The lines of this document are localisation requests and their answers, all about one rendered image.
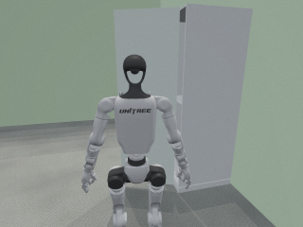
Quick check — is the right robot upper arm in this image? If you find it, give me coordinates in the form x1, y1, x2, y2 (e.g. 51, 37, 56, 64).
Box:
154, 96, 181, 144

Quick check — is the left robot forearm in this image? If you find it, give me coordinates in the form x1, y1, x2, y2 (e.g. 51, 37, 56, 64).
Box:
83, 133, 100, 173

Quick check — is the right robot thigh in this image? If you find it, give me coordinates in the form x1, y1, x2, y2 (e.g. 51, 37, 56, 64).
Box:
147, 164, 167, 227

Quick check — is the robot left hand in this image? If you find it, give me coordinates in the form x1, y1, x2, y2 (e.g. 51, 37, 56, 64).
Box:
81, 171, 98, 193

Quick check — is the right robot forearm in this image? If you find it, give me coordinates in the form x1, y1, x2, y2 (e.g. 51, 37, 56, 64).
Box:
171, 131, 188, 169

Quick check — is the left robot upper arm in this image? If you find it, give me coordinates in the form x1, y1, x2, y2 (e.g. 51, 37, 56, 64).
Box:
89, 96, 116, 147

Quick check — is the left robot thigh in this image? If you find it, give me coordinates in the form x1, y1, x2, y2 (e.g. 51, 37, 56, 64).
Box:
107, 166, 128, 227

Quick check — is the robot thigh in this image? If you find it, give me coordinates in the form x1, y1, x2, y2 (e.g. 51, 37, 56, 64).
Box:
107, 166, 128, 227
147, 164, 167, 227

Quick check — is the robot right hand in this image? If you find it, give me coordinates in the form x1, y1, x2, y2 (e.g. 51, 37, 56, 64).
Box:
175, 167, 191, 189

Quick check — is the fridge door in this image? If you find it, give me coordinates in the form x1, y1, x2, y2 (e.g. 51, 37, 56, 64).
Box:
114, 7, 180, 185

